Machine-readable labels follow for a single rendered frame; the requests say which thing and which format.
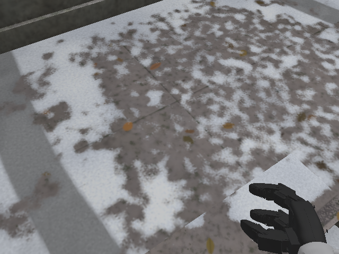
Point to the robot right forearm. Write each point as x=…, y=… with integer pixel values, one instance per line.
x=316, y=248

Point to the robot right hand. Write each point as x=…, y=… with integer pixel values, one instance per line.
x=291, y=231

